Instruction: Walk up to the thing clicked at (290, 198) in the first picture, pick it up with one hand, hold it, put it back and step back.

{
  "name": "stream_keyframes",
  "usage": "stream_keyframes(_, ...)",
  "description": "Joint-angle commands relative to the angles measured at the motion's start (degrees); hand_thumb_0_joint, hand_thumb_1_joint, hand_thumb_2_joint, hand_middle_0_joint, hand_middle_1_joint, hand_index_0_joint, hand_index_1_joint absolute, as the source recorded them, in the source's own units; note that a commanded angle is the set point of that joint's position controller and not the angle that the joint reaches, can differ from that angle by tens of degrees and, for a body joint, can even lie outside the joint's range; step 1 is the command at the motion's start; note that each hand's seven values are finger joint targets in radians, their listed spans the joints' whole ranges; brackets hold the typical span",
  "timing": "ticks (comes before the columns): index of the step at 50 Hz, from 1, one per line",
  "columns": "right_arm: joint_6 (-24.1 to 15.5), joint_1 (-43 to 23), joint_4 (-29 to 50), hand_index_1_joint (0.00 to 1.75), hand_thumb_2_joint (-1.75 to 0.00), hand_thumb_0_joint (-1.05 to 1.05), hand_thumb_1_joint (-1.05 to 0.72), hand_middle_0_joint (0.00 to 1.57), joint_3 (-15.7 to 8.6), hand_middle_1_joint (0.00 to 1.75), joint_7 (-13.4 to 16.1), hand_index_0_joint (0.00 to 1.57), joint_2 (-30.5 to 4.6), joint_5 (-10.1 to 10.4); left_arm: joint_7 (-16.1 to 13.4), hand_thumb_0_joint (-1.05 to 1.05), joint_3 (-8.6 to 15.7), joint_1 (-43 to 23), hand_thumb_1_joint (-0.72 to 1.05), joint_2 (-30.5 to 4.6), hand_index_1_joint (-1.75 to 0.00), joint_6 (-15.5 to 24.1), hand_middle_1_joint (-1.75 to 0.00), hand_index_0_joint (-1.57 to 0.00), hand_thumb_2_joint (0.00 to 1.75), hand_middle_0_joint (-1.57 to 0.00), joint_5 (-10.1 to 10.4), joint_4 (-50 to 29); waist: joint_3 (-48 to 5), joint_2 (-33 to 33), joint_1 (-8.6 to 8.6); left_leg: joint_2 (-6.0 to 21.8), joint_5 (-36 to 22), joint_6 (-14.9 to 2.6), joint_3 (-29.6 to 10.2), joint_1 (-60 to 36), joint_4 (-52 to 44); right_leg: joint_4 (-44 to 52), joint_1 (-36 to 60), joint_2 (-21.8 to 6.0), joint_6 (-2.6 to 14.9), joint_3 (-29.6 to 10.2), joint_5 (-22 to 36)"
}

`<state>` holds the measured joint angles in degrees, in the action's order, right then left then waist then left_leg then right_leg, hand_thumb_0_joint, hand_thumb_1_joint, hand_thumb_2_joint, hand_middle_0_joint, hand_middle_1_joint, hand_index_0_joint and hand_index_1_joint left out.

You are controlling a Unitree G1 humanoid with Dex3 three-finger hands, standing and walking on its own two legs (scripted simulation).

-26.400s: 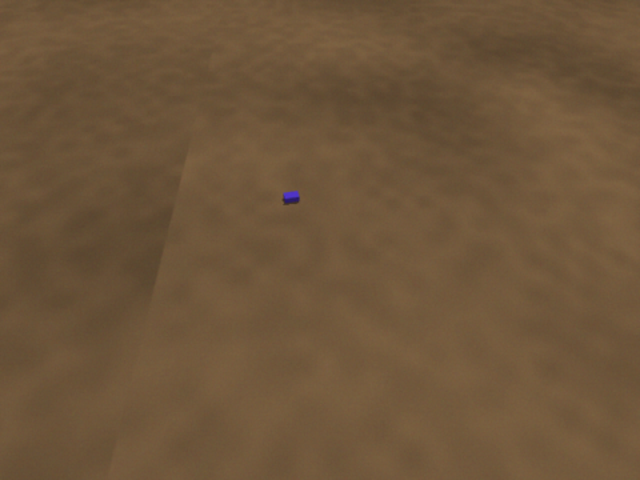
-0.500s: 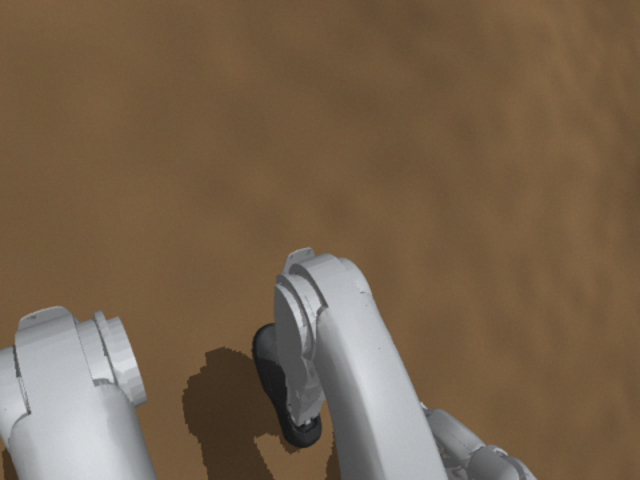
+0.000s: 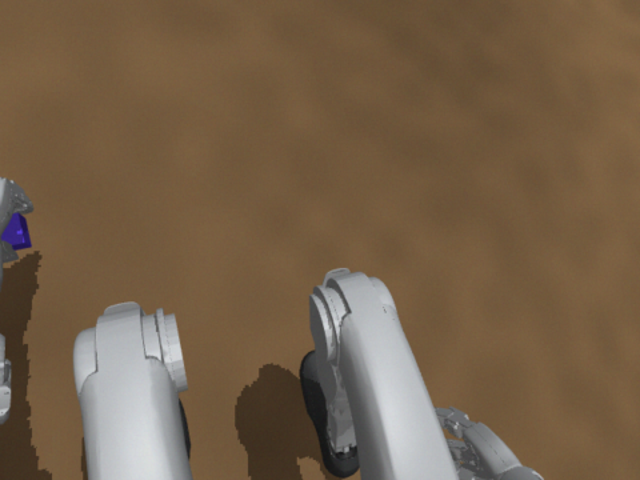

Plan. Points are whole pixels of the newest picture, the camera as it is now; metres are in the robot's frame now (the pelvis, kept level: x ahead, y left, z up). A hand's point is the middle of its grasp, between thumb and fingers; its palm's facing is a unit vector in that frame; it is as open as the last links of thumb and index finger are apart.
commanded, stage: settle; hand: left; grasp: from above
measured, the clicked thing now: out of the picture +0.43 +0.35 -0.21
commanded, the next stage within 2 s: lift in 0.22 s
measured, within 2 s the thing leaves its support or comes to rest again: neither
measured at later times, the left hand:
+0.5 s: hand out of the picture +0.41 +0.34 -0.12, palm faces -0.42 -0.13 -0.90, open 6.8 cm
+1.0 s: hand out of the picture +0.35 +0.33 +0.02, palm faces -0.41 -0.13 -0.90, open 6.9 cm
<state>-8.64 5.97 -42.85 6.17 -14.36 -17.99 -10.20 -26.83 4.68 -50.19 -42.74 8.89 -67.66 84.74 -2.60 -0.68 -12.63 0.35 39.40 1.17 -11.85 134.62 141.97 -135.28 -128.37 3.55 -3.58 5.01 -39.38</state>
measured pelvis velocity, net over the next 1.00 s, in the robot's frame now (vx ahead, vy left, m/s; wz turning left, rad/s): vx -0.01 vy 0.00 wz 0.11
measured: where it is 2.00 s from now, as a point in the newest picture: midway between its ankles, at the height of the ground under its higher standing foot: (258, 459)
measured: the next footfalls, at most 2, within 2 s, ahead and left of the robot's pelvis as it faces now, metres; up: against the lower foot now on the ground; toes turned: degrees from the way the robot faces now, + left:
none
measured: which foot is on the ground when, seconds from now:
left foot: down 0.00-1.00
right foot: down 0.00-1.00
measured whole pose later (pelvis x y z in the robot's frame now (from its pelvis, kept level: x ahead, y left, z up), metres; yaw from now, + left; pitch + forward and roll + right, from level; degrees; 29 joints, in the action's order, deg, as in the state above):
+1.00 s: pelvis -0.01 +0.00 +0.12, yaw +6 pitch +32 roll -7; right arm 1.4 9.4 -38.4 -1.4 -4.4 -15.7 -1.3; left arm -7.2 -0.7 -31.9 -34.2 5.7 -59.4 49.1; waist -10.9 2.5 -4.9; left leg 0.5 36.2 0.6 -6.4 115.3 119.1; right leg -115.7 -110.7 0.9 -2.8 1.8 -37.5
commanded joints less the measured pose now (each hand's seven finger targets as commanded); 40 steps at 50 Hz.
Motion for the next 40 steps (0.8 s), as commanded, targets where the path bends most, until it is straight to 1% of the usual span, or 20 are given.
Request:
stream_keyframes(1,0.8,10.6,1.3,0.30,-0.90,0.00,-0.91,0.20,-5.2,0.30,1.2,0.20,-14.6,1.6,0.9,0.00,1.6,-16.2,0.88,-14.0,-0.06,0.0,-0.07,-1.28,0.08,-1.27,0.3,-8.3,-36.4,16.9,0.23,-0.2,-10.1,-2.21,6.7,-27.7,-15.9,13.1,18.7,1.4,5.51,5.0,12.1)
stream_keyframes(3,1.3,10.3,1.8,0.30,-0.90,0.00,-0.90,0.20,-5.3,0.30,1.8,0.20,-14.8,1.8,1.8,0.00,1.6,-16.8,0.88,-13.9,-0.07,0.3,-0.08,-1.28,0.09,-1.26,0.4,-9.0,-34.2,15.6,0.16,-0.5,-8.0,-2.28,6.9,-27.0,-16.6,14.1,17.0,0.8,5.57,5.3,10.2)
stream_keyframes(4,1.6,10.2,2.1,0.30,-0.90,0.00,-0.91,0.20,-5.2,0.30,2.1,0.20,-14.2,1.8,2.3,0.00,1.3,-17.2,0.86,-13.7,-0.07,0.6,-0.08,-1.27,0.08,-1.26,0.2,-9.1,-34.5,15.7,-0.16,-0.5,-6.9,-2.32,7.0,-26.7,-16.6,14.3,17.3,1.0,5.78,4.7,8.6)
stream_keyframes(6,2.3,10.0,2.2,0.30,-0.90,0.00,-0.90,0.20,-5.4,0.30,2.9,0.20,-13.9,2.0,2.8,0.00,2.5,-17.9,0.87,-16.0,-0.05,1.4,-0.06,-1.28,0.06,-1.26,-0.4,-10.5,-34.9,16.3,0.61,-0.6,-5.4,-2.18,7.2,-27.2,-17.0,14.6,16.9,1.1,6.08,4.1,6.1)
stream_keyframes(7,2.4,10.1,2.2,0.30,-0.90,0.00,-0.90,0.20,-5.4,0.30,3.1,0.20,-13.9,1.9,3.1,0.00,2.0,-17.5,0.88,-15.2,-0.05,1.6,-0.06,-1.28,0.05,-1.26,-0.3,-10.4,-33.6,15.9,0.22,-0.8,-5.2,-2.20,7.6,-26.6,-17.1,15.2,16.8,0.9,6.07,4.2,5.7)
stream_keyframes(8,2.7,10.4,2.2,0.30,-0.90,0.00,-0.90,0.20,-5.6,0.30,3.4,0.20,-13.3,2.0,3.5,0.00,1.9,-17.9,0.86,-14.7,-0.05,1.9,-0.07,-1.26,0.06,-1.24,-0.3,-11.5,-35.6,15.9,0.62,-0.8,-5.3,-2.19,7.9,-27.3,-17.2,15.6,17.8,1.0,6.06,3.5,5.6)
stream_keyframes(9,3.0,10.0,2.3,0.30,-0.90,0.00,-0.90,0.20,-5.5,0.30,3.8,0.20,-13.2,2.0,3.6,0.00,2.2,-18.1,0.85,-15.7,-0.04,2.2,-0.05,-1.26,0.05,-1.24,-0.5,-12.0,-35.2,16.0,0.75,-0.9,-5.3,-2.19,8.1,-26.4,-17.1,16.0,18.1,1.0,6.27,3.1,5.0)
stream_keyframes(13,3.6,11.7,1.9,0.30,-0.90,0.00,-0.90,0.20,-6.0,0.30,4.9,0.20,-12.9,2.3,3.6,0.00,2.5,-19.2,0.88,-15.3,-0.07,2.8,-0.09,-1.27,0.10,-1.25,-0.3,-15.8,-39.8,16.6,1.04,-0.8,-8.5,-2.25,8.6,-29.7,-17.4,16.4,19.6,0.5,5.75,3.1,9.2)
stream_keyframes(15,4.0,12.4,1.5,0.30,-0.90,0.00,-0.90,0.20,-6.3,0.30,5.4,0.20,-12.7,2.5,3.7,0.00,1.7,-18.7,0.87,-14.2,-0.07,2.7,-0.08,-1.27,0.11,-1.25,-0.3,-14.5,-38.2,14.8,0.20,-0.7,-8.6,-2.44,8.6,-28.9,-17.7,17.0,19.6,0.5,5.74,3.0,9.4)
stream_keyframes(16,4.1,12.6,1.4,0.30,-0.90,0.00,-0.90,0.20,-6.5,0.30,5.6,0.20,-12.8,2.6,3.6,0.00,2.0,-18.2,0.87,-14.2,-0.08,2.6,-0.09,-1.26,0.14,-1.25,-0.3,-14.5,-38.0,14.6,0.76,-0.7,-8.7,-2.37,8.6,-29.6,-18.3,17.1,19.2,0.3,5.75,3.5,10.0)
stream_keyframes(17,4.2,12.7,1.3,0.30,-0.91,0.00,-0.93,0.20,-6.5,0.30,5.8,0.20,-12.4,2.6,3.7,0.00,1.8,-18.2,0.95,-14.1,-0.11,2.5,-0.15,-1.34,0.07,-1.33,-0.2,-14.7,-39.5,15.4,1.03,-0.6,-9.5,-2.40,8.8,-30.0,-18.3,17.0,20.3,0.4,5.65,3.1,10.8)
stream_keyframes(18,4.3,13.1,1.6,0.30,-0.90,0.00,-0.91,0.20,-6.8,0.30,6.0,0.20,-12.6,2.7,3.8,0.00,2.0,-17.8,0.99,-13.7,-0.12,2.2,-0.14,-1.36,0.12,-1.33,0.2,-14.3,-39.4,14.8,0.95,-0.7,-9.3,-2.48,8.8,-30.1,-18.4,17.4,19.9,0.3,5.68,3.3,10.6)
stream_keyframes(20,4.4,13.4,1.3,0.30,-0.90,0.00,-0.91,0.20,-7.3,0.30,6.1,0.20,-12.5,3.1,4.2,0.00,2.4,-16.7,1.00,-13.6,-0.12,1.4,-0.15,-1.36,0.13,-1.33,1.2,-15.5,-40.7,16.2,2.65,-0.7,-9.8,-2.27,9.2,-32.3,-20.2,17.7,20.1,-0.1,5.73,3.5,11.3)
stream_keyframes(22,4.7,13.9,1.6,0.30,-0.91,0.00,-0.92,0.20,-7.8,0.30,6.1,0.20,-12.4,3.5,5.4,0.00,2.0,-16.7,1.01,-13.1,-0.15,0.4,-0.17,-1.37,0.16,-1.34,2.1,-17.3,-42.5,17.6,2.96,-0.8,-10.6,-2.17,9.4,-34.7,-21.4,18.2,21.2,-0.2,5.81,3.5,12.4)
stream_keyframes(26,5.8,13.8,2.2,0.30,-0.90,0.00,-0.91,0.20,-9.1,0.30,6.2,0.20,-11.8,4.7,7.9,0.00,2.6,-15.2,0.99,-13.6,-0.17,-1.0,-0.19,-1.35,0.21,-1.33,2.6,-21.6,-45.9,18.9,4.53,-0.9,-12.1,-2.03,9.5,-37.6,-23.7,18.6,22.5,-0.5,6.10,3.1,13.4)
stream_keyframes(29,6.6,13.5,2.6,0.30,-0.90,0.00,-0.91,0.20,-9.7,0.30,6.6,0.20,-11.9,5.5,10.1,0.00,2.6,-12.3,1.02,-13.1,-0.15,-1.3,-0.16,-1.38,0.24,-1.37,2.7,-22.7,-42.6,16.4,4.80,-1.2,-10.4,-2.33,9.2,-36.5,-25.4,20.0,22.2,-0.8,6.03,2.9,11.9)
stream_keyframes(31,7.0,13.3,3.3,0.30,-0.90,0.00,-0.91,0.20,-10.0,0.30,6.8,0.20,-11.2,5.8,11.6,0.00,1.6,-11.8,0.97,-11.8,-0.15,-1.1,-0.16,-1.35,0.24,-1.34,3.0,-25.5,-42.5,15.9,4.60,-1.0,-9.2,-2.47,9.2,-37.2,-26.7,21.4,23.3,-0.7,6.02,2.6,10.8)
stream_keyframes(32,7.3,13.6,3.7,0.30,-0.90,0.00,-0.91,0.20,-10.1,0.30,7.0,0.20,-11.3,6.0,12.0,0.00,2.4,-11.9,0.96,-12.7,-0.16,-1.0,-0.18,-1.34,0.25,-1.32,3.2,-27.2,-42.8,15.1,4.92,-1.2,-9.2,-2.71,9.4,-37.2,-26.9,22.5,24.4,-0.8,5.90,2.3,10.8)
stream_keyframes(37,7.7,13.1,5.4,0.30,-0.90,0.00,-0.91,0.20,-10.8,0.30,8.0,0.20,-10.2,6.9,14.8,0.00,-0.3,-7.7,0.93,-8.5,-0.18,-0.6,-0.20,-1.30,0.21,-1.28,5.8,-33.8,-42.2,12.7,5.47,-1.0,-6.9,-2.94,9.9,-38.9,-30.2,27.2,27.5,-0.6,5.63,1.3,8.1)
stream_keyframes(40,8.1,12.9,6.3,0.30,-0.90,0.00,-0.91,0.20,-11.3,0.30,8.6,0.20,-10.1,7.6,15.9,0.00,0.2,-4.9,0.91,-8.5,-0.19,-1.0,-0.21,-1.29,0.22,-1.26,6.8,-37.2,-43.0,11.9,6.41,-1.1,-6.5,-2.90,9.3,-40.8,-32.9,28.9,29.0,-0.7,5.65,1.1,7.5)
